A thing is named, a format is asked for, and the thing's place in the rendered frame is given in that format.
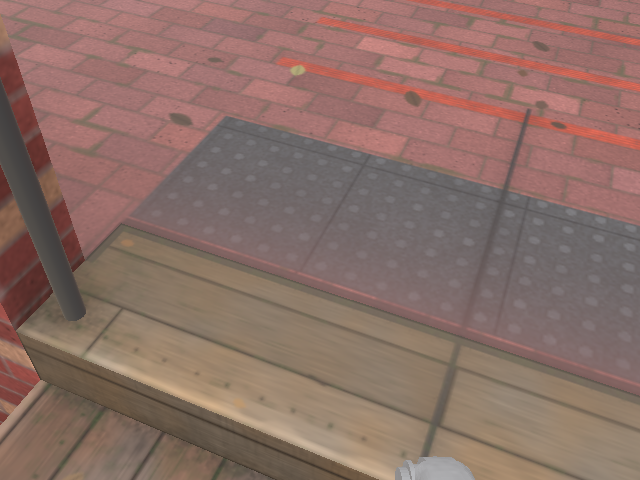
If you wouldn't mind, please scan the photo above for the right robot thigh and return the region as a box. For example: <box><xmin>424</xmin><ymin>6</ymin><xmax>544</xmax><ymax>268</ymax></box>
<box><xmin>395</xmin><ymin>456</ymin><xmax>475</xmax><ymax>480</ymax></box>

